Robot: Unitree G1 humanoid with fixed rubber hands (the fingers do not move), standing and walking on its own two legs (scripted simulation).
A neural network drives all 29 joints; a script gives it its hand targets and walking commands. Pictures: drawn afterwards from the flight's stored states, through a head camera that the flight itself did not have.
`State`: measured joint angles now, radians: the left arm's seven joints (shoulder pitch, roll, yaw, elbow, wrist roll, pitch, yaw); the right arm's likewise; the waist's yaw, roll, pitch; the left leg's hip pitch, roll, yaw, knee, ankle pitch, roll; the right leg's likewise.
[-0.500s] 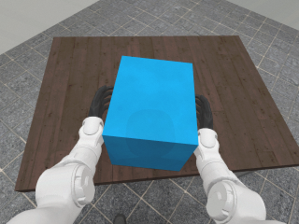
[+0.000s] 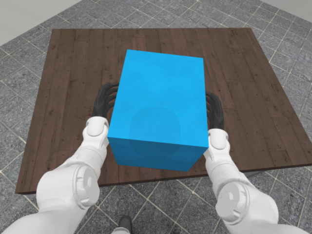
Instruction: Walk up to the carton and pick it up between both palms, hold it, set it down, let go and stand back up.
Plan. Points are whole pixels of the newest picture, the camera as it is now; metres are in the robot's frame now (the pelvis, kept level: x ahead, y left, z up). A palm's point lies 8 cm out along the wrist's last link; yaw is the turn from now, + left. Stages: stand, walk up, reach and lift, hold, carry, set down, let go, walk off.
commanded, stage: set down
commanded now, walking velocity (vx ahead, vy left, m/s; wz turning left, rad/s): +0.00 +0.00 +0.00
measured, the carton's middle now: (158, 113) +0.44 +0.01 -0.04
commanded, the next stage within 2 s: none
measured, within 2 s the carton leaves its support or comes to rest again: neither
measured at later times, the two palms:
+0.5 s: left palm (91, 91) +0.45 +0.19 +0.04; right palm (227, 106) +0.42 -0.16 +0.05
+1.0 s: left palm (82, 101) +0.40 +0.20 +0.07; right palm (247, 115) +0.38 -0.18 +0.08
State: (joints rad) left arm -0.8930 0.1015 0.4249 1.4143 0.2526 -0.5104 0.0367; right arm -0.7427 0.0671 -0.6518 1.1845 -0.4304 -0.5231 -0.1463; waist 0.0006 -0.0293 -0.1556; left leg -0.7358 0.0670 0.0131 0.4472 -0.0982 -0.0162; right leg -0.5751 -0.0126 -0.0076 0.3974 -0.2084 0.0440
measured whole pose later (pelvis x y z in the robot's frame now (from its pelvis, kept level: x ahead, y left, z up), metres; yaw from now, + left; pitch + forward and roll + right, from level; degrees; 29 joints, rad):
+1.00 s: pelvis -0.03 +0.00 -0.01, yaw +0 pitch +12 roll -2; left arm -0.81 0.29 0.01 1.02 -0.22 -0.02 0.03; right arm -0.72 -0.17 -0.02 0.92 0.26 -0.05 -0.14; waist -0.05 -0.03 -0.12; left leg -0.63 0.07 0.01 0.57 -0.14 -0.01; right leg -0.48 -0.01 -0.01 0.54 -0.27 0.04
